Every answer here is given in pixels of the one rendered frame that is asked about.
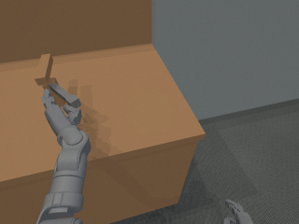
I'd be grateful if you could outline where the robot left hand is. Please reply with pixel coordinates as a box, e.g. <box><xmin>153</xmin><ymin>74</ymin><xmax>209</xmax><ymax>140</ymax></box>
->
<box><xmin>41</xmin><ymin>89</ymin><xmax>82</xmax><ymax>136</ymax></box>

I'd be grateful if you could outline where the tap lever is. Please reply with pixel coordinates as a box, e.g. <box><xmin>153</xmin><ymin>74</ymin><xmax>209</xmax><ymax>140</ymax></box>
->
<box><xmin>49</xmin><ymin>82</ymin><xmax>81</xmax><ymax>109</ymax></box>

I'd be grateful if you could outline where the counter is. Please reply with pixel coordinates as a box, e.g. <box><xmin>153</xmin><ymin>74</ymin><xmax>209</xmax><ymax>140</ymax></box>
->
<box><xmin>0</xmin><ymin>0</ymin><xmax>206</xmax><ymax>224</ymax></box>

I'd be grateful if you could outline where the robot left forearm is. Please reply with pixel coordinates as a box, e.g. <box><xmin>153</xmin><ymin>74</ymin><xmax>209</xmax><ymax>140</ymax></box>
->
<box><xmin>36</xmin><ymin>125</ymin><xmax>92</xmax><ymax>224</ymax></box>

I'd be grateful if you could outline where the robot right hand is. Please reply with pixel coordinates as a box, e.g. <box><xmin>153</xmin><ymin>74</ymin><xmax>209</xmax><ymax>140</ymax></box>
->
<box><xmin>223</xmin><ymin>199</ymin><xmax>253</xmax><ymax>224</ymax></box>

